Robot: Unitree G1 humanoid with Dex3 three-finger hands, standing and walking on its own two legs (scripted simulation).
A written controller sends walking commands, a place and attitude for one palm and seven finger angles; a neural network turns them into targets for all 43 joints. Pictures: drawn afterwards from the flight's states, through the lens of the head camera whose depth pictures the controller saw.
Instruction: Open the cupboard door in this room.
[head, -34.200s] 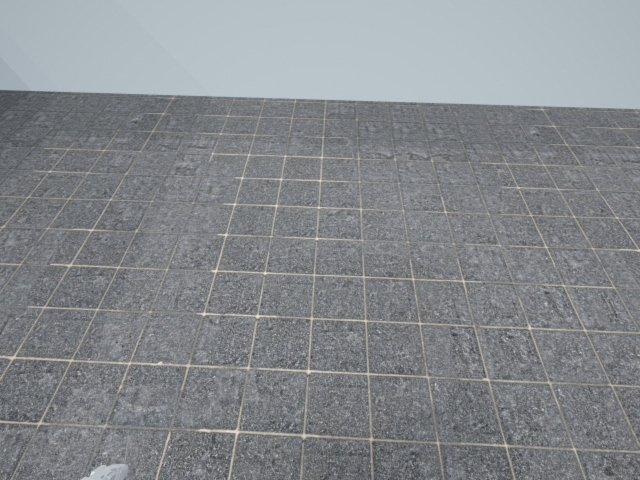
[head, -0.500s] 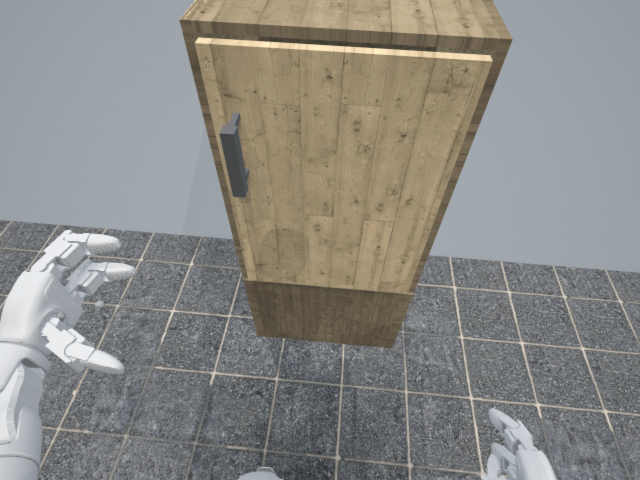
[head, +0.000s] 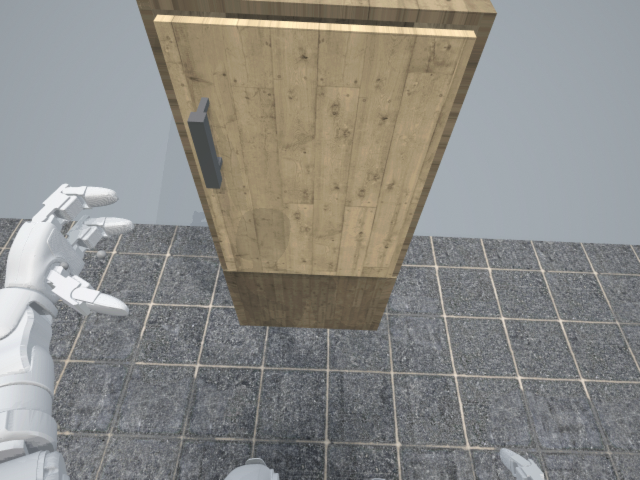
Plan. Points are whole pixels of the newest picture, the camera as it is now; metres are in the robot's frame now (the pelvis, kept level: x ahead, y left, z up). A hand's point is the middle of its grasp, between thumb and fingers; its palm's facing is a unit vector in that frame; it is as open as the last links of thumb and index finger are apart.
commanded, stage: move the hooked fingers beside the handle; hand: left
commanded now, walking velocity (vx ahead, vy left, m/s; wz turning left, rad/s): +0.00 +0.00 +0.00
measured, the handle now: (209, 144) +0.58 +0.19 +0.07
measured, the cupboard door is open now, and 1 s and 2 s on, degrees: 0 0 0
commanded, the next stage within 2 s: slide the fingers in behind the handle in 1.84 s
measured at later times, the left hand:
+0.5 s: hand (130, 208) +0.43 +0.26 +0.08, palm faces -0.01 -1.00 +0.01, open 14.0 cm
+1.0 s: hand (153, 168) +0.51 +0.25 +0.07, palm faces -0.01 -1.00 +0.01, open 14.0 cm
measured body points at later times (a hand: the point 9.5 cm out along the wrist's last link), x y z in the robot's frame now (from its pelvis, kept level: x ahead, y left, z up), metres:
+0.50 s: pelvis +0.00 +0.01 -0.01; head +0.08 +0.03 +0.43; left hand +0.43 +0.31 +0.08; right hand +0.06 -0.26 -0.11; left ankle +0.04 +0.10 -0.70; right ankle -0.01 -0.11 -0.70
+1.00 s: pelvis +0.00 +0.01 -0.02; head +0.13 +0.04 +0.41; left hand +0.51 +0.31 +0.07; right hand -0.02 -0.26 -0.12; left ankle +0.04 +0.10 -0.70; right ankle -0.01 -0.11 -0.70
